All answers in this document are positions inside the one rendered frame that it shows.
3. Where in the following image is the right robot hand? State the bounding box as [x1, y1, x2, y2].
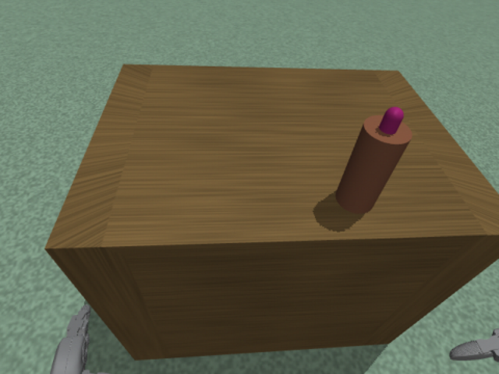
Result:
[449, 328, 499, 362]

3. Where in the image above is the bottle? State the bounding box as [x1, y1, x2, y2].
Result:
[335, 107, 412, 213]

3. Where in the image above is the left robot hand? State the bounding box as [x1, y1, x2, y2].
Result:
[50, 305, 111, 374]

